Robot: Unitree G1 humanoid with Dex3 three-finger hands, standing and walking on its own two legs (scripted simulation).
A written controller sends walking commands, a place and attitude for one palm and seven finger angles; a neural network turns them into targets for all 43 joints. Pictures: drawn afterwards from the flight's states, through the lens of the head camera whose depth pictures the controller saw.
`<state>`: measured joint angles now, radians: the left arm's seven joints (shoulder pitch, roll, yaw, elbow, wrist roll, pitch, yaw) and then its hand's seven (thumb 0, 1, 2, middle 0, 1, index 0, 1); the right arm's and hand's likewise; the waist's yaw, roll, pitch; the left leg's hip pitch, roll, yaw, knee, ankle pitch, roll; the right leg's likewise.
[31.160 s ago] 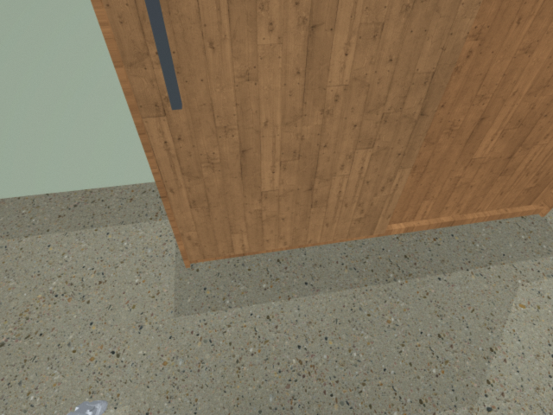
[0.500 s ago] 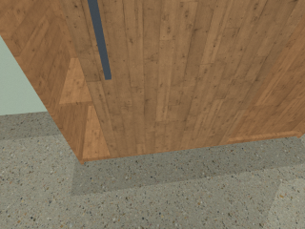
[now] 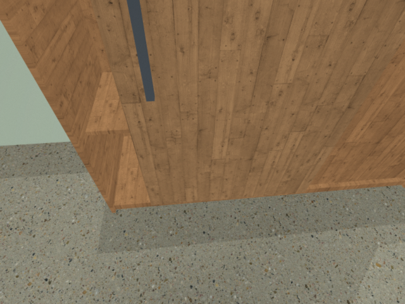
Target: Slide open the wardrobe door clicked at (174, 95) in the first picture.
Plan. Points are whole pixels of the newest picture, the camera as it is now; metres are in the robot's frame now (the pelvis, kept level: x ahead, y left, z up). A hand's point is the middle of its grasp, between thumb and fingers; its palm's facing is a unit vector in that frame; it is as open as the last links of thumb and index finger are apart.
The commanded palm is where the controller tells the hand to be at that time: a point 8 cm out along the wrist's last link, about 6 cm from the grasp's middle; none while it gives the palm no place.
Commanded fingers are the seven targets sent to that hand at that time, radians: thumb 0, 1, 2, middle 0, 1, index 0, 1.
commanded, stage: turn to face it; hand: left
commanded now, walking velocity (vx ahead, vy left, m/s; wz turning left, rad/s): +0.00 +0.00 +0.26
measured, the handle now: (141, 41) +0.67 +0.19 +0.18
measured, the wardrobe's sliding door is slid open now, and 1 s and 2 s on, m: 0.20 0.20 0.20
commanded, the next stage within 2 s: take the last steps up to it in 0.12 s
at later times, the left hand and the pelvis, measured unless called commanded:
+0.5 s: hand out of the picture -0.04 +0.18 -0.19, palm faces +0.07 -0.98 -0.17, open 7.4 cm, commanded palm none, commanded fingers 0.00 0.90 0.90 -0.20 -0.30 -0.20 -0.30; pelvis +0.00 +0.00 -0.01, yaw +3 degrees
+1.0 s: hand out of the picture +0.04 +0.13 -0.20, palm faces +0.20 -0.97 -0.11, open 7.4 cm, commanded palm none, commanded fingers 0.00 0.90 0.90 -0.20 -0.30 -0.20 -0.30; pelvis +0.12 +0.00 -0.02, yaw +8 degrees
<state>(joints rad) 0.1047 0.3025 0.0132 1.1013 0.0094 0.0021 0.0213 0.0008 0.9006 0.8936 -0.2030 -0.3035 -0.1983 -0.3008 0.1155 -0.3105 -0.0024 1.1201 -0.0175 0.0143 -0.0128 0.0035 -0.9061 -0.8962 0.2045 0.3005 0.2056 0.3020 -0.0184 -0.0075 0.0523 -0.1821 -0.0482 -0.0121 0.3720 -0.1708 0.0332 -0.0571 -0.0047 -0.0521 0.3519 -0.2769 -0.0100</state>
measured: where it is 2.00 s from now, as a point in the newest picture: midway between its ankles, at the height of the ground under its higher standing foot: outside the picture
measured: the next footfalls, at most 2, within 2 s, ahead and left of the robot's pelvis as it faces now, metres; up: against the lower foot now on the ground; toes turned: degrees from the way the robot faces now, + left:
right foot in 0.66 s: +0.07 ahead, -0.13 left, +0.00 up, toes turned +5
left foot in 0.96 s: +0.20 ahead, +0.11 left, +0.00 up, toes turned +9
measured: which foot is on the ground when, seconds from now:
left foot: down 0.00-0.66, up 0.68-0.94, down 0.96-1.00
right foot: down 0.00-0.42, up 0.44-0.64, down 0.66-0.96, up 0.98-1.00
